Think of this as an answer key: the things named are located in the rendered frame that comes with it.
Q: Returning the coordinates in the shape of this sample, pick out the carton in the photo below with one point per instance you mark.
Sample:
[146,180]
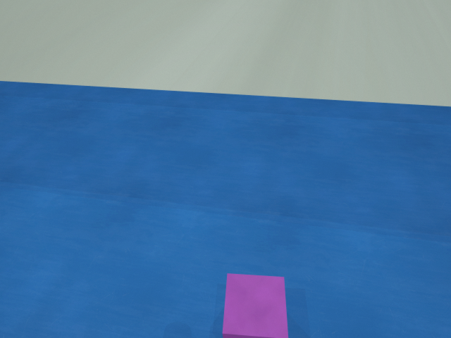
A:
[255,307]

